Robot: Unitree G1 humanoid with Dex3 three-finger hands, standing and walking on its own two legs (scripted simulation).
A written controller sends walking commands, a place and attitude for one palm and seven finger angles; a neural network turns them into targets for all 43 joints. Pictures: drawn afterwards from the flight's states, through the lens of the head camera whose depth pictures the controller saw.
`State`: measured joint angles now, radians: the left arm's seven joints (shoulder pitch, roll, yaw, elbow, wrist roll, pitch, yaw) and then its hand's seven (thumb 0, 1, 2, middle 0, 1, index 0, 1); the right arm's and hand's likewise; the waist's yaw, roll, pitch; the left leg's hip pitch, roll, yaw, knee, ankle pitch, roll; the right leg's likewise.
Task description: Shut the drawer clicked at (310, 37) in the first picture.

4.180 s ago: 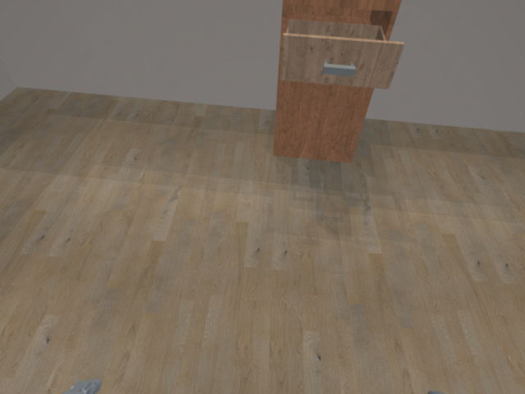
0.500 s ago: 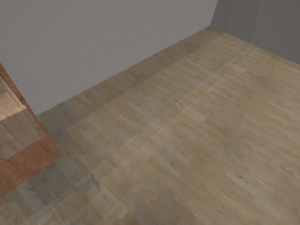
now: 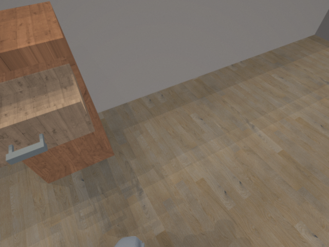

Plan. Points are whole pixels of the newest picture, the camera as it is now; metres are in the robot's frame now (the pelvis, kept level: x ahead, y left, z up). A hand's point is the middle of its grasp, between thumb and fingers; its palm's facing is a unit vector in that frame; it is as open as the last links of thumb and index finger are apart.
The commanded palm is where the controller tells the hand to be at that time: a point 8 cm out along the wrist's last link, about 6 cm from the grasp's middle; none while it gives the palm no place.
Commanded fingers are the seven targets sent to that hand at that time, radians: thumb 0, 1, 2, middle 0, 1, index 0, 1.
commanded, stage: turn to face it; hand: left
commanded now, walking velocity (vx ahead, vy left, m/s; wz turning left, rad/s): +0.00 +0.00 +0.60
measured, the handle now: (27, 147) +0.40 +0.47 -0.05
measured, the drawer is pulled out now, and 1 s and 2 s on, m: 0.30 0.30 0.30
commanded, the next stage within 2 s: take the last steps up to it in 0.68 s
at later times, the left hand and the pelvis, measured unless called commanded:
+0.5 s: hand out of the picture +0.02 +0.25 -0.16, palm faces +0.32 -0.90 -0.28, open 7.4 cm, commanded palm none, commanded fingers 0.00 0.90 0.90 -0.20 -0.30 -0.20 -0.30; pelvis -0.01 +0.02 +0.00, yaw +16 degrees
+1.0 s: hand out of the picture -0.12 +0.19 -0.18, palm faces +0.51 -0.83 -0.21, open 7.4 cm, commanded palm none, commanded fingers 0.00 0.90 0.90 -0.20 -0.30 -0.20 -0.30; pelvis -0.03 +0.02 -0.01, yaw +26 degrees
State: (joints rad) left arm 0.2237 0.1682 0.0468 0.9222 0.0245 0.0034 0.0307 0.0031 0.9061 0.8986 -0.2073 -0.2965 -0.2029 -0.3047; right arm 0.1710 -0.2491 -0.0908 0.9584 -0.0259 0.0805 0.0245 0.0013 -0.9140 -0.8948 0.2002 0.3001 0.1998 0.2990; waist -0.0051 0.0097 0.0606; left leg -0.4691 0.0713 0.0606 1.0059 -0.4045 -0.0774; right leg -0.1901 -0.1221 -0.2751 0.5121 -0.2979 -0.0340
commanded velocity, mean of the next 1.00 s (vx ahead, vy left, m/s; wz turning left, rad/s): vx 0.07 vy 0.00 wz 0.34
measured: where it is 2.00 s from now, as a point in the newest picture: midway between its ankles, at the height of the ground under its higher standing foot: outside the picture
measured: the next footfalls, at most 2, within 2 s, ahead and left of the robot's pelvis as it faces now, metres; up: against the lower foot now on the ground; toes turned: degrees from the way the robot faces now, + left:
left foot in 0.16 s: +0.04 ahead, +0.15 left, +0.00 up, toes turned +13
right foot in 0.56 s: +0.08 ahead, -0.09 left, +0.00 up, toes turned +15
